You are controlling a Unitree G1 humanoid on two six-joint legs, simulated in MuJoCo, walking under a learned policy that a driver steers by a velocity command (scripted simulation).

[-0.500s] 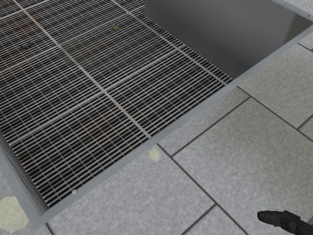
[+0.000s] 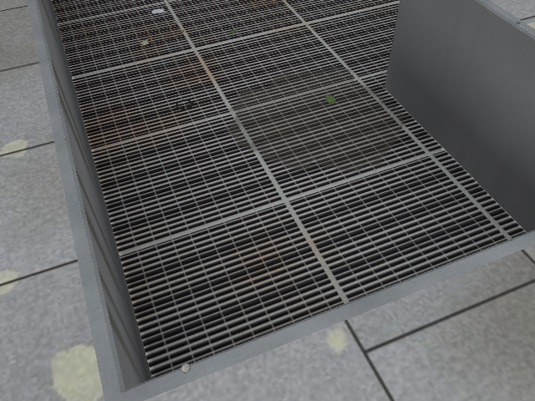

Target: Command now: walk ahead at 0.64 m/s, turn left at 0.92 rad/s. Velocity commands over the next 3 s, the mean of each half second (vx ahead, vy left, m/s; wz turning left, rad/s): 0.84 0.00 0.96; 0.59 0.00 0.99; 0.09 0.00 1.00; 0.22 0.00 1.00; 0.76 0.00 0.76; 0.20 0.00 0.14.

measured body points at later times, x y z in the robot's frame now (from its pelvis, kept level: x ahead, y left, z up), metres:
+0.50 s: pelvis +0.22 +0.13 -0.03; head +0.25 +0.15 +0.42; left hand +0.12 +0.40 -0.14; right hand +0.52 -0.02 -0.11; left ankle +0.23 +0.18 -0.73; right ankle +0.15 -0.08 -0.62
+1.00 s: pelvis +0.46 +0.32 -0.01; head +0.44 +0.36 +0.44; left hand +0.23 +0.49 -0.14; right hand +0.82 +0.41 -0.02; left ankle +0.41 +0.49 -0.53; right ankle +0.54 +0.17 -0.73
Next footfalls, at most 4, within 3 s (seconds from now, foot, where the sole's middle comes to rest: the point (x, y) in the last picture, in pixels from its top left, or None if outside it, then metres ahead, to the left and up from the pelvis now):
0.40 left None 0.26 0.20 -0.77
0.74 right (210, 387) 0.57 0.20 -0.77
1.20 left None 0.50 0.72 -0.77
1.70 right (10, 357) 0.64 0.73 -0.77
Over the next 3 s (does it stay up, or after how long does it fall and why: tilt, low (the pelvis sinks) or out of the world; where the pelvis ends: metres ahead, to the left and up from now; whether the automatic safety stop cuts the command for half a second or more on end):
stays up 0.02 0.99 0.00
